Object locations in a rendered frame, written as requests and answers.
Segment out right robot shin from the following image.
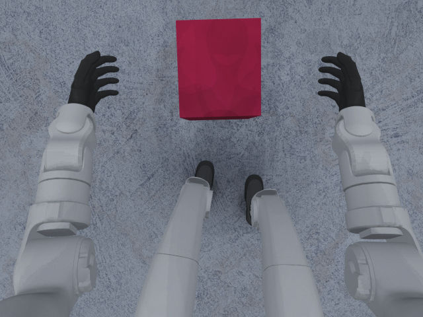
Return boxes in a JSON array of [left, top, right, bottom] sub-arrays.
[[250, 189, 284, 215]]

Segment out carton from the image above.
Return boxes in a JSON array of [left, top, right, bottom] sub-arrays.
[[176, 18, 261, 120]]

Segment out left robot foot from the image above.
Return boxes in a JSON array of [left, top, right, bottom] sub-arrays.
[[195, 160, 214, 190]]

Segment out robot left upper arm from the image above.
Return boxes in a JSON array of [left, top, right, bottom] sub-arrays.
[[0, 235, 97, 317]]

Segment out robot right upper arm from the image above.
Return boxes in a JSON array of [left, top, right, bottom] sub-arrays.
[[344, 241, 423, 317]]

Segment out left robot forearm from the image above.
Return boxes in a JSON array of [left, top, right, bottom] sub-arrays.
[[13, 103, 97, 294]]

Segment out left robot hand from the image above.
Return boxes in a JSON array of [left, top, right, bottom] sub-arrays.
[[68, 51, 119, 113]]

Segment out right robot forearm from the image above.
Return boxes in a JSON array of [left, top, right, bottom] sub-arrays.
[[332, 106, 423, 258]]

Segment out right robot hand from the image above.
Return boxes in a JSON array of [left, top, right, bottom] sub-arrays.
[[318, 52, 365, 111]]

